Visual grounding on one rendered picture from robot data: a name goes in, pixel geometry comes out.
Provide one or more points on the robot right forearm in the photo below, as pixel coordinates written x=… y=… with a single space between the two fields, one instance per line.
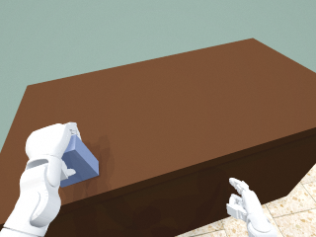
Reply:
x=258 y=225

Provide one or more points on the right robot hand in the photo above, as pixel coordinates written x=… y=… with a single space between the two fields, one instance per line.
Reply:
x=241 y=207

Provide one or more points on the left robot hand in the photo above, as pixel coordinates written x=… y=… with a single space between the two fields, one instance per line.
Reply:
x=53 y=140

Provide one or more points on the sponge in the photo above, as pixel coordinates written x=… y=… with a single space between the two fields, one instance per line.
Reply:
x=79 y=158

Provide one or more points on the robot left forearm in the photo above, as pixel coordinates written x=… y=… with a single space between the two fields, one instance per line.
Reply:
x=39 y=201

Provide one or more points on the table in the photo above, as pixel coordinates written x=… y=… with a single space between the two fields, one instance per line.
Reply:
x=168 y=134

